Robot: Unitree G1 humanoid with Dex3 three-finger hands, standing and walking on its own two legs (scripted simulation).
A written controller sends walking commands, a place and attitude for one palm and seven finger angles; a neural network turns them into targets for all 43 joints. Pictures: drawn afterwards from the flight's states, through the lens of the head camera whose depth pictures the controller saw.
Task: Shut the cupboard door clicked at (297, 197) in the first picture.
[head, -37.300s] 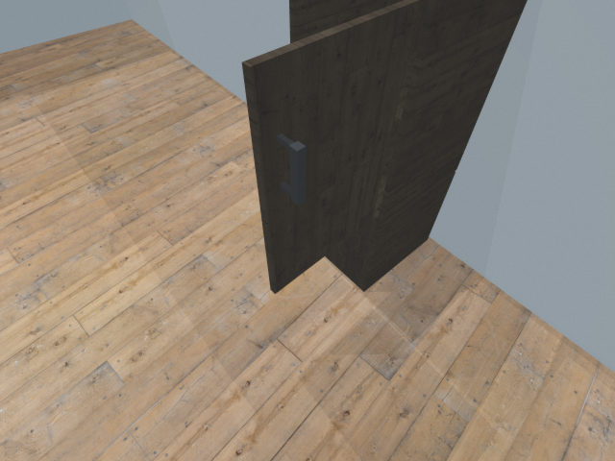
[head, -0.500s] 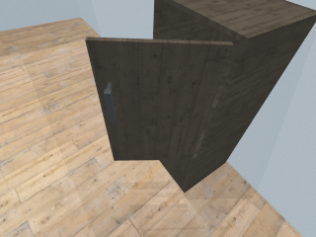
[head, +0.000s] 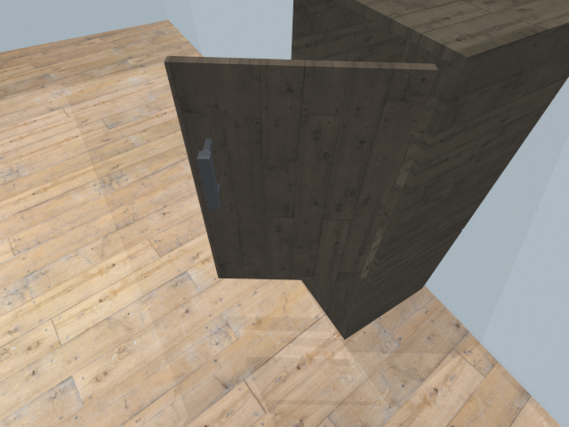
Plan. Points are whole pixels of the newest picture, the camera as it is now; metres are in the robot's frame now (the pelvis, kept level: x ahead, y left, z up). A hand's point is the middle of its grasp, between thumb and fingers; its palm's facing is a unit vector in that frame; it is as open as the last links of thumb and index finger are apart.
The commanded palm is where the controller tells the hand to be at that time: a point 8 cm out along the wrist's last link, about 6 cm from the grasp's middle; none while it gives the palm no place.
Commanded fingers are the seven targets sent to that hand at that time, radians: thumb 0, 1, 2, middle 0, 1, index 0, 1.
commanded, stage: look again from close up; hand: left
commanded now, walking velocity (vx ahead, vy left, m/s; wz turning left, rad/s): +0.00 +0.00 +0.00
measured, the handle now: (211, 175) +0.49 +0.16 +0.06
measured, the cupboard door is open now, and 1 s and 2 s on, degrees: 58 58 58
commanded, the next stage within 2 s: raise the hand and make a fist in 0.44 s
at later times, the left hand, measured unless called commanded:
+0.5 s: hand out of the picture +0.02 +0.18 -0.17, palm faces -0.02 -0.97 -0.23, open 7.4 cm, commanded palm none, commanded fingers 0.00 0.90 0.90 -0.20 -0.30 -0.20 -0.30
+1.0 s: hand out of the picture +0.10 +0.18 -0.07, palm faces +0.15 -0.99 +0.00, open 6.0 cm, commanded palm +0.12 +0.22 -0.03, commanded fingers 0.00 0.90 0.90 -0.62 -0.76 -0.62 -0.76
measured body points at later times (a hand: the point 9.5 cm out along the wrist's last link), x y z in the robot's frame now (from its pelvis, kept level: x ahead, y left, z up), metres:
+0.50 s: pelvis +0.01 +0.00 +0.00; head +0.02 -0.02 +0.45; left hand +0.02 +0.23 -0.15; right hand +0.01 -0.22 -0.17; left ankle +0.00 +0.10 -0.74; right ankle -0.02 -0.11 -0.74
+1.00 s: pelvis -0.04 -0.03 -0.08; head +0.01 -0.01 +0.36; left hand +0.09 +0.23 -0.07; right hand +0.21 -0.26 -0.11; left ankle +0.00 +0.10 -0.74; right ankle -0.02 -0.11 -0.74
